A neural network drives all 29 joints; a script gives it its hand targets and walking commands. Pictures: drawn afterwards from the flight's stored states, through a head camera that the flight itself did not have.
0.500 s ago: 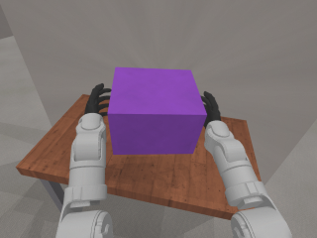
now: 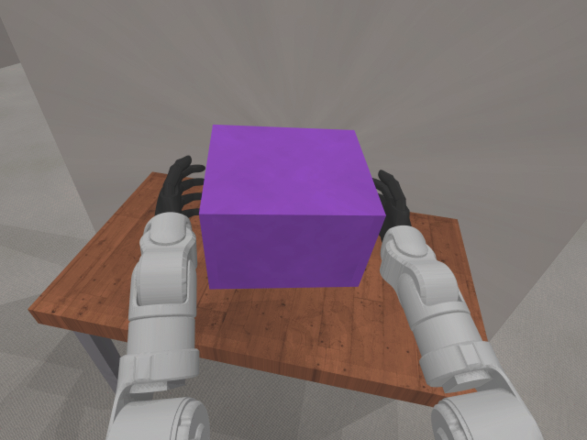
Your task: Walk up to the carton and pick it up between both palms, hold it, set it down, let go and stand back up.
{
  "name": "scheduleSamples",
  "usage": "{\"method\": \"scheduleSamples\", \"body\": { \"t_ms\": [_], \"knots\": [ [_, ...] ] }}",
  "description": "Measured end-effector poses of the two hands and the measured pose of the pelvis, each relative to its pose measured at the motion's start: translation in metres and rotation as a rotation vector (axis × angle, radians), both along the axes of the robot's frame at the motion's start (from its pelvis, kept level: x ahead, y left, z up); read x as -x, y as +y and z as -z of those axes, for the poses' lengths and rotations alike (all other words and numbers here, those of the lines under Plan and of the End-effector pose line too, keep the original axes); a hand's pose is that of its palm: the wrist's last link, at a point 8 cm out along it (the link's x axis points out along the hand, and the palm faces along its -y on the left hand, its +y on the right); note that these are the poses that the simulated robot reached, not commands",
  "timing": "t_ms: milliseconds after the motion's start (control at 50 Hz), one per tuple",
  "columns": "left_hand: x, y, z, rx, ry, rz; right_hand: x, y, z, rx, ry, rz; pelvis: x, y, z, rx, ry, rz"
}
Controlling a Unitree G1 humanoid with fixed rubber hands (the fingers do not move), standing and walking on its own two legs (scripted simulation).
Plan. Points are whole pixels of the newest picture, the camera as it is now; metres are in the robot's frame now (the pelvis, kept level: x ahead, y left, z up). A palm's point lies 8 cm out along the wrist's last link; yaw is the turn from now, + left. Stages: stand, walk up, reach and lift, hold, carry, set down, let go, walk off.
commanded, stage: hold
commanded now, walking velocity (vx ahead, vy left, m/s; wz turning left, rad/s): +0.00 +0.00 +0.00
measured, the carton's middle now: (285, 205) +0.39 +0.01 +0.16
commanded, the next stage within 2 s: none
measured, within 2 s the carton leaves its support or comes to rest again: neither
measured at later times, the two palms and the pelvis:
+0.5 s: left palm (172, 216) +0.35 +0.16 +0.18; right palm (394, 226) +0.35 -0.14 +0.16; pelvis +0.00 +0.00 +0.00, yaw +0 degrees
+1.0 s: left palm (171, 214) +0.35 +0.16 +0.18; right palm (393, 224) +0.35 -0.14 +0.16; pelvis +0.00 +0.00 +0.00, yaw +0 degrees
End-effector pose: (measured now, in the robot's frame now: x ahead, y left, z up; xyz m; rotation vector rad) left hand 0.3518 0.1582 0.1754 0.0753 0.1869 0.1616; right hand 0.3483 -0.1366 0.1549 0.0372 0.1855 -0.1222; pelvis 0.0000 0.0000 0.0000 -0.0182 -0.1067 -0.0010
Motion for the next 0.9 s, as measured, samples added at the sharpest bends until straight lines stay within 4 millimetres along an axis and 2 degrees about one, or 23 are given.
{"method": "scheduleSamples", "body": {
  "t_ms": [900],
  "knots": [
    [0.0, 0.0011, -0.0053, 0.003, -0.007, -0.001, -0.0006, 0.001, -0.0068, 0.007, -0.011, 0.001, 0.0046, -0.0014, 0.0, 0.0, 0.0, 0.0]
  ]
}}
